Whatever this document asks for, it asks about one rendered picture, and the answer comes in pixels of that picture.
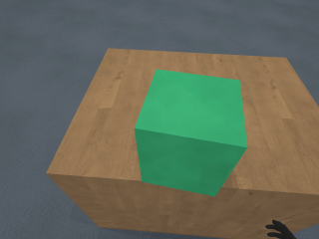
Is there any robot right hand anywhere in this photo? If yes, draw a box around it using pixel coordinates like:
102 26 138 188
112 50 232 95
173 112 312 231
265 219 296 239

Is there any carton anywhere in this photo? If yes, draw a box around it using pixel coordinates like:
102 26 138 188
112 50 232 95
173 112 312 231
135 69 247 197

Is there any pedestal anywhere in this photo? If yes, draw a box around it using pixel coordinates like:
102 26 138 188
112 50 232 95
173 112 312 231
46 48 319 239

